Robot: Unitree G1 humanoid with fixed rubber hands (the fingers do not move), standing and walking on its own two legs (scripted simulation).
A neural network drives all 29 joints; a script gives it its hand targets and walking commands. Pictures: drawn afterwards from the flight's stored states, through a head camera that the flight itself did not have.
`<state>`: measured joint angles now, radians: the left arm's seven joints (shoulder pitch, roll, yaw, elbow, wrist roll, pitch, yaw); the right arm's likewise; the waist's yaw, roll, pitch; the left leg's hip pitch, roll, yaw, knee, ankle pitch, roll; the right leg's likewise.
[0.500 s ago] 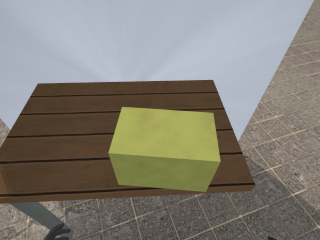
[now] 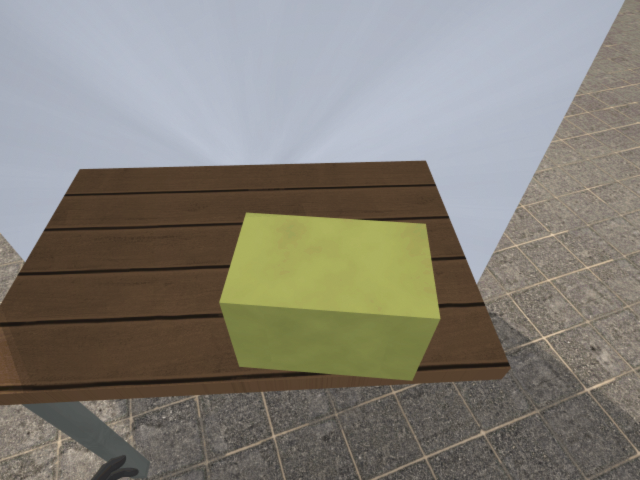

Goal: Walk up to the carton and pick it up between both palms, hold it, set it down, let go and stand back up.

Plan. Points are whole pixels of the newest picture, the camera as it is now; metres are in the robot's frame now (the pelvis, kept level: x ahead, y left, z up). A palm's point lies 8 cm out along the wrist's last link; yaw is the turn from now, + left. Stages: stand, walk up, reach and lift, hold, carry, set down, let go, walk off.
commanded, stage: stand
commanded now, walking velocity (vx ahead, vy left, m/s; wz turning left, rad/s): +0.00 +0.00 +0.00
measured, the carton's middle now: (329, 297) +0.38 +0.01 -0.01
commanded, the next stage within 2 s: none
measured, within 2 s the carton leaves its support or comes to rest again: neither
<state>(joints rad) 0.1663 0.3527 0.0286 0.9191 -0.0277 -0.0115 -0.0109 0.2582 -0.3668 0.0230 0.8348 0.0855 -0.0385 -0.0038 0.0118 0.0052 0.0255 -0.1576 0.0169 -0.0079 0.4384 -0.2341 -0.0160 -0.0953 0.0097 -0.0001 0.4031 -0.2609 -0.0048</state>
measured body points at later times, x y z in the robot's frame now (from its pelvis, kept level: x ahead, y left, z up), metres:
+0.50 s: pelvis +0.00 +0.00 +0.00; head -0.01 +0.00 +0.45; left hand +0.10 +0.30 -0.11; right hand +0.09 -0.30 -0.11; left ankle +0.00 +0.12 -0.74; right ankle -0.02 -0.12 -0.74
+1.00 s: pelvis +0.00 +0.00 +0.00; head -0.01 +0.00 +0.45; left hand +0.11 +0.30 -0.11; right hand +0.09 -0.30 -0.11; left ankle +0.00 +0.12 -0.74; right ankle -0.02 -0.12 -0.74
